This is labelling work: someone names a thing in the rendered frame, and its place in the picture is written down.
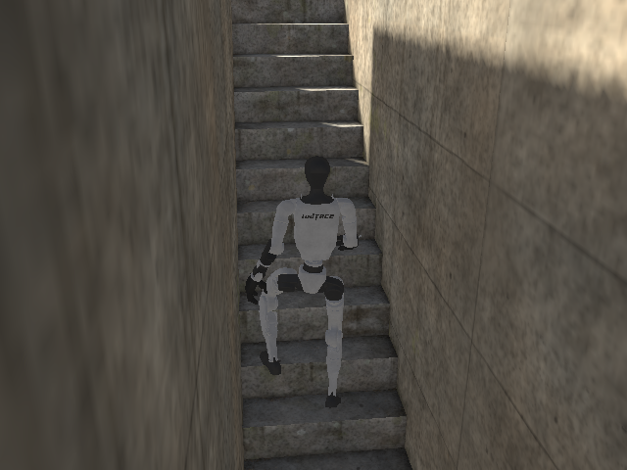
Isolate stairs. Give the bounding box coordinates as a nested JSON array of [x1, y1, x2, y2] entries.
[[231, 0, 412, 470]]

